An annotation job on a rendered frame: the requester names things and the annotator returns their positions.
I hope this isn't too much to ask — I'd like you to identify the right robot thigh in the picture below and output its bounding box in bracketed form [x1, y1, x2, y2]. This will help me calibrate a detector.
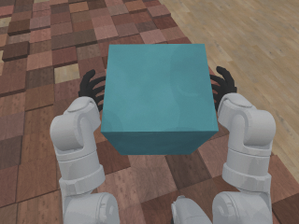
[171, 198, 212, 224]

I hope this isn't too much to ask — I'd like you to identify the right robot forearm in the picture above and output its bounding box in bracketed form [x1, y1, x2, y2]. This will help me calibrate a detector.
[217, 92, 277, 224]

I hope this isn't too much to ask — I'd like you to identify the robot right shin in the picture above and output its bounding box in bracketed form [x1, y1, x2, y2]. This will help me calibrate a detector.
[177, 195, 185, 200]

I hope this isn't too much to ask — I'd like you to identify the carton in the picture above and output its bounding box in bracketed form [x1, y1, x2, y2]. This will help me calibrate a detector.
[100, 43, 219, 155]

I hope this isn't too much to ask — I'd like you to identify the robot right hand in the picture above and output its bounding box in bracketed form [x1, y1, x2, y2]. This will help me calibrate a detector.
[209, 66, 237, 112]

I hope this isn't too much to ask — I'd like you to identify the robot left upper arm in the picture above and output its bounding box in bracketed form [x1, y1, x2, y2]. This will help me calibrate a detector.
[64, 192, 121, 224]

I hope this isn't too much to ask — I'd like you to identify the robot right upper arm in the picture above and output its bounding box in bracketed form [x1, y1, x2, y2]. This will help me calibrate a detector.
[212, 191, 273, 224]

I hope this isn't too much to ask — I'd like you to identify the robot left hand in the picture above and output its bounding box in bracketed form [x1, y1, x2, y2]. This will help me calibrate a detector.
[78, 69, 107, 112]

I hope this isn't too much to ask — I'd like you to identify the left robot forearm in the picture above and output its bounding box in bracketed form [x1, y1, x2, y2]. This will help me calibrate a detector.
[50, 96, 106, 223]

